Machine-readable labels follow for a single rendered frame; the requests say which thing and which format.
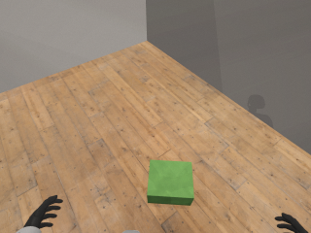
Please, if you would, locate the robot right hand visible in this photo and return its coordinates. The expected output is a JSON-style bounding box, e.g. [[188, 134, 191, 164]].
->
[[275, 213, 308, 233]]

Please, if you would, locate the carton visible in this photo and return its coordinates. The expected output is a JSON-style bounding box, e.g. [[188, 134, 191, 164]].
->
[[147, 159, 194, 206]]

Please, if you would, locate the robot left hand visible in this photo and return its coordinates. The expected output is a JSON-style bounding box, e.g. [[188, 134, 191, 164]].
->
[[23, 195, 63, 229]]

